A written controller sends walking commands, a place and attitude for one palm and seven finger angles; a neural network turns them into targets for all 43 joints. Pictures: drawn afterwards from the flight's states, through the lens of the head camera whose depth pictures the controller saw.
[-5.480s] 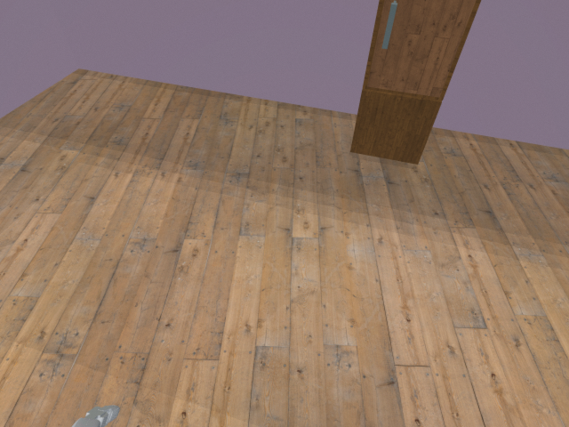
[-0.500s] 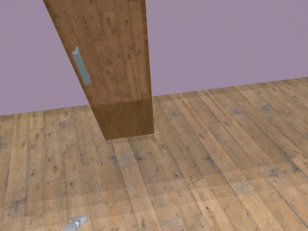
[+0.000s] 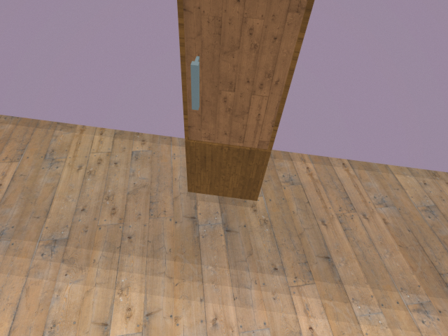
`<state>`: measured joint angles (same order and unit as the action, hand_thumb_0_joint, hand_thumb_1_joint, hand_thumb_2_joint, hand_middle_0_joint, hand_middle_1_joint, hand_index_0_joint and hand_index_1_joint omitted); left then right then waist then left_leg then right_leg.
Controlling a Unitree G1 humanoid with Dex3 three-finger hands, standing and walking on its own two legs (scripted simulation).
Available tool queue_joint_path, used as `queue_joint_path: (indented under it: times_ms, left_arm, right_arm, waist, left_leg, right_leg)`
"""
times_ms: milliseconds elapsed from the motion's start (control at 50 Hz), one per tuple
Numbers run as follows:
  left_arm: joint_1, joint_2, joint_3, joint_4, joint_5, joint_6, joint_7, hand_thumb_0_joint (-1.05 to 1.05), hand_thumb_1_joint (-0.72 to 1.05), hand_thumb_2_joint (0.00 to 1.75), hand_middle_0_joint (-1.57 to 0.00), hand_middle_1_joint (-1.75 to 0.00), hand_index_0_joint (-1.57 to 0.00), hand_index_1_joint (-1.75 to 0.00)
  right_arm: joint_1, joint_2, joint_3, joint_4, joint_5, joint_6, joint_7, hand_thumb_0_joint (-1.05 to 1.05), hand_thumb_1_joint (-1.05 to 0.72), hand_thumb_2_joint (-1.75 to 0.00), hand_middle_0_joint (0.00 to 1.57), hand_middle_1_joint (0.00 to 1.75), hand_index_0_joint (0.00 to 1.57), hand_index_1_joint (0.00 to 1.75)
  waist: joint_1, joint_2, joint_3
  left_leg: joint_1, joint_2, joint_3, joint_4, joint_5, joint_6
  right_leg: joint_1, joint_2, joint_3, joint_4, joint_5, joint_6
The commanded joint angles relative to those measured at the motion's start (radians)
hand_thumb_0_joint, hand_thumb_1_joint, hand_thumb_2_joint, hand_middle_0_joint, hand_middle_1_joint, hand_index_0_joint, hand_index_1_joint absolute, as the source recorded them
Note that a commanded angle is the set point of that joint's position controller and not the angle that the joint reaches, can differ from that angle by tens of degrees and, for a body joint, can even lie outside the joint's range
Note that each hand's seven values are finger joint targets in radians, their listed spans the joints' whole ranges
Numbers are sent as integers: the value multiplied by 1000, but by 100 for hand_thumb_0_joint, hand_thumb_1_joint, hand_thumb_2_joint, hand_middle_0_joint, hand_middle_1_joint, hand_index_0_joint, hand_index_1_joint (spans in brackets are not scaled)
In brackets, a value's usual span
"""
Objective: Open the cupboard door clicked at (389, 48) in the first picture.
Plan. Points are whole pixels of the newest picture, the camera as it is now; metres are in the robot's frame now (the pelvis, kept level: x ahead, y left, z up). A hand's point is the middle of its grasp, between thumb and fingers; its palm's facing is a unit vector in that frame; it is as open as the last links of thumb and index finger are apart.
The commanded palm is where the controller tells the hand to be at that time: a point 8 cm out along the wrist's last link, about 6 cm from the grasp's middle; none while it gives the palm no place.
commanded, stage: take the last steps up to it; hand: left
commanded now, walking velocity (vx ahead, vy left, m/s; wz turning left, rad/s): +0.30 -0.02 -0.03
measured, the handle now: (196, 83) +0.88 +0.19 -0.04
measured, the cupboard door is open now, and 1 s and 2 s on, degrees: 0 0 0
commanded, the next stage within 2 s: come to a stop and stand still in 0.82 s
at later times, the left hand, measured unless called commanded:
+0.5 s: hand (168, 266) +0.29 +0.16 -0.17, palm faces -0.07 -0.98 -0.17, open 7.4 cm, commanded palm none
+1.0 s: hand (160, 268) +0.29 +0.18 -0.19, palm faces +0.09 -0.99 -0.14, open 7.3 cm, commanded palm none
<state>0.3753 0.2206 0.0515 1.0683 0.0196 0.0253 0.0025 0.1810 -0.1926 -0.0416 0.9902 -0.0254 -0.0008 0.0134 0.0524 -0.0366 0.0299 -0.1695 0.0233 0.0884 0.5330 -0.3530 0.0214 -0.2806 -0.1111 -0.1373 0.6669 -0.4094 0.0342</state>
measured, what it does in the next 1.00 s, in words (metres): walks ahead: right foot, then left foot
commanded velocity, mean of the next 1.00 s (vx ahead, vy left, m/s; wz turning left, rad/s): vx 0.19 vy -0.04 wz -0.01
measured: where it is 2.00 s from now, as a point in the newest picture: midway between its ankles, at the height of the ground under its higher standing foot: (235, 321)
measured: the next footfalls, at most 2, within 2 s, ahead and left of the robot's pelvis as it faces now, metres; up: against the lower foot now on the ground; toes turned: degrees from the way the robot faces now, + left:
right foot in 0.50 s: +0.29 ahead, -0.11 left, +0.00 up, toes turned -8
left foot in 0.94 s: +0.42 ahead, +0.11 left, +0.00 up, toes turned +8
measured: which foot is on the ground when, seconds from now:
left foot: down 0.00-0.50, up 0.52-0.92, down 0.94-1.00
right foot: up 0.00-0.48, down 0.50-0.94, up 0.96-1.00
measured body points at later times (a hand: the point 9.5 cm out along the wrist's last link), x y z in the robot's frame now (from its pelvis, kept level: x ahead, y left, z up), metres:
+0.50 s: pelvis +0.16 -0.01 -0.02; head +0.19 -0.01 +0.43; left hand +0.29 +0.21 -0.16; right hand +0.00 -0.19 -0.16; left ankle -0.03 +0.10 -0.72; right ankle +0.25 -0.10 -0.74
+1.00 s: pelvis +0.34 +0.01 +0.00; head +0.35 +0.03 +0.45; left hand +0.28 +0.23 -0.17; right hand +0.43 -0.22 -0.14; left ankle +0.38 +0.11 -0.73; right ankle +0.26 -0.10 -0.71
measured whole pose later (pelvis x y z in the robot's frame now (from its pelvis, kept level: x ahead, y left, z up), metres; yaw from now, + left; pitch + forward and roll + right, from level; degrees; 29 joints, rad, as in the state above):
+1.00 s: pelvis +0.34 +0.01 +0.00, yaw -1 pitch -1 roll -1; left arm 0.36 0.16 0.03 1.14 0.01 -0.02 0.01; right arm 0.14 -0.15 -0.02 1.02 -0.03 -0.06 -0.01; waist 0.04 -0.04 0.05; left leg -0.31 0.06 0.14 0.60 -0.25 0.04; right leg -0.19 -0.04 -0.10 0.75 -0.50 0.00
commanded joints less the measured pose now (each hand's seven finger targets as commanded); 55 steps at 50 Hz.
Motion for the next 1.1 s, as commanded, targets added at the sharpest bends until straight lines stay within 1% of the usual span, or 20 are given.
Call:
queue_joint_path:
  times_ms: [0, 60, 120, 340, 380, 420, 440, 460, 480, 500, 540, 600, 640, 800, 880, 900, 920, 940, 1000, 1080]
  left_arm:
    - [-181, 65, 9, -110, 14, -38, -9, 0, 90, 90, -20, -30, -20, -30]
    - [-126, 40, 6, -59, 9, -40, -23, 0, 90, 90, -20, -30, -20, -30]
    - [-114, 35, 6, -44, 5, -35, -20, 0, 90, 90, -20, -30, -20, -30]
    - [-374, -6, -9, -121, -4, -42, -27, 0, 90, 90, -20, -30, -20, -30]
    - [-317, 0, -5, -113, -7, -49, -23, 0, 90, 90, -20, -30, -20, -30]
    - [-147, 23, 7, -63, -5, -60, -16, 0, 90, 90, -20, -30, -20, -30]
    - [-18, 53, 19, -22, 0, -69, -13, 0, 90, 90, -20, -30, -20, -30]
    - [106, 134, 40, 12, 9, -85, -2, 0, 90, 90, -20, -30, -20, -30]
    - [170, 206, 58, 24, -1, -86, 4, 0, 90, 90, -20, -30, -20, -30]
    - [121, 204, 56, 3, -19, -78, 11, 0, 90, 90, -20, -30, -20, -30]
    - [-48, 127, 38, -36, -15, -75, 16, 0, 90, 90, -20, -30, -20, -30]
    - [-151, 36, 7, -50, -5, -92, 23, 0, 90, 90, -20, -30, -20, -30]
    - [-137, 25, 0, -40, -1, -99, 19, 0, 90, 90, -20, -30, -20, -30]
    - [-22, 65, 12, 4, 4, -100, 9, 0, 90, 90, -20, -30, -20, -30]
    - [-19, 62, 10, 15, -6, -88, 12, 0, 90, 90, -20, -30, -20, -30]
    - [1, 30, 3, 11, -8, -83, 10, 0, 90, 90, -20, -30, -20, -30]
    - [23, -23, -11, -2, -18, -82, 11, 0, 90, 90, -20, -30, -20, -30]
    - [8, -11, -16, -3, -16, -76, 22, 0, 90, 90, -20, -30, -20, -30]
    - [2, -21, -23, 35, -14, -37, 32, 0, 90, 90, -20, -30, -20, -30]
    - [-11, 11, 2, -3, -3, 9, 33, 0, 90, 90, -20, -30, -20, -30]
  right_arm:
    - [189, -169, -27, 21, 0, -20, -34, 0, -90, -90, 20, 30, 20, 30]
    - [165, -116, -8, 22, 6, -44, -40, 0, -90, -90, 20, 30, 20, 30]
    - [228, -100, -4, 52, 12, -61, -47, 0, -90, -90, 20, 30, 20, 30]
    - [390, -73, 3, 141, -3, -71, -64, 0, -90, -90, 20, 30, 20, 30]
    - [363, -95, -2, 146, -1, -69, -64, 0, -90, -90, 20, 30, 20, 30]
    - [336, -115, -9, 144, 6, -67, -62, 0, -90, -90, 20, 30, 20, 30]
    - [318, -118, -11, 138, 13, -68, -58, 0, -90, -90, 20, 30, 20, 30]
    - [336, -79, -10, 130, 26, -70, -46, 0, -90, -90, 20, 30, 20, 30]
    - [382, -24, -6, 109, 31, -73, -46, 0, -90, -90, 20, 30, 20, 30]
    - [315, -52, -10, 84, 36, -64, -46, 0, -90, -90, 20, 30, 20, 30]
    - [217, -15, -16, 71, 21, -52, -32, 0, -90, -90, 20, 30, 20, 30]
    - [273, 32, -12, 87, 2, -17, -24, 0, -90, -90, 20, 30, 20, 30]
    - [284, 41, -8, 82, 0, -6, -20, 0, -90, -90, 20, 30, 20, 30]
    - [50, 20, -6, 5, 3, -34, 0, 0, -90, -90, 20, 30, 20, 30]
    - [112, -30, -7, 36, 0, -54, -9, 0, -90, -90, 20, 30, 20, 30]
    - [206, -97, -21, 60, -6, -63, -16, 0, -90, -90, 20, 30, 20, 30]
    - [272, -175, -30, 70, -9, -62, -27, 0, -90, -90, 20, 30, 20, 30]
    - [245, -163, -17, 73, 1, -43, -39, 0, -90, -90, 20, 30, 20, 30]
    - [37, -97, 10, 36, 8, -33, -65, 0, -90, -90, 20, 30, 20, 30]
    - [48, -142, -30, 30, 13, -2, -75, 0, -90, -90, 20, 30, 20, 30]
  waist:
    - [-115, 250, 108]
    - [-72, 151, 144]
    - [-62, 151, 102]
    - [-116, 154, 164]
    - [-77, 169, 123]
    - [0, 139, 30]
    - [60, 103, -26]
    - [103, -22, -130]
    - [76, -206, -240]
    - [72, -83, -179]
    - [16, 6, 28]
    - [-88, 31, 81]
    - [-108, -28, 71]
    - [-36, -83, 38]
    - [-81, -10, -6]
    - [-109, 140, -64]
    - [-117, 339, -134]
    - [-101, 282, -115]
    - [-42, 197, 18]
    - [-61, 143, -39]
  left_leg:
    - [124, 324, -398, -402, -156, 130]
    - [117, 248, -239, -382, 180, 116]
    - [185, 223, -155, -341, 494, 101]
    - [260, 250, -110, -278, 767, 112]
    - [226, 256, -87, -202, 943, 110]
    - [181, 231, -57, -34, 1046, 86]
    - [85, 192, -30, 126, 955, 59]
    - [-131, 117, 2, 405, 622, 24]
    - [-323, -34, 4, 750, -197, -13]
    - [-355, 4, -105, 864, -209, 19]
    - [-394, 87, -114, 863, -62, 20]
    - [-282, 121, -103, 709, 21, -4]
    - [-254, 119, -65, 588, 44, -26]
    - [-259, 75, 8, 175, 99, -36]
    - [0, 35, 32, -61, 215, -27]
    - [169, 139, -103, -103, 353, 10]
    - [294, 360, -333, -143, 686, 113]
    - [204, 418, -340, -179, 853, 174]
    - [14, 344, -178, -191, 974, 143]
    - [88, 348, -142, -170, 999, 157]
  right_leg:
    - [-408, -5, 90, 345, -28, -20]
    - [-383, -7, 90, 409, 110, -4]
    - [-392, 6, 79, 437, 159, 9]
    - [-385, 30, 31, 118, 174, -43]
    - [-223, 72, 7, 31, 136, -74]
    - [12, 124, -20, -50, 186, -97]
    - [205, 120, -11, -116, 269, -108]
    - [453, -68, 206, -147, 329, -186]
    - [566, -337, 625, -264, 485, -308]
    - [460, -355, 637, -360, 383, -344]
    - [144, -292, 520, -449, 60, -285]
    - [-87, -195, 272, -498, 131, -211]
    - [-118, -149, 183, -495, 233, -198]
    - [108, -135, 167, -413, 434, -207]
    - [86, -84, 116, -225, 470, -149]
    - [-22, -14, 72, -30, 362, -104]
    - [-164, 83, -11, 177, 6, -46]
    - [-136, 74, 72, 275, -221, -41]
    - [-67, 6, 128, 208, -129, -10]
    - [-120, 37, 109, 268, -64, 3]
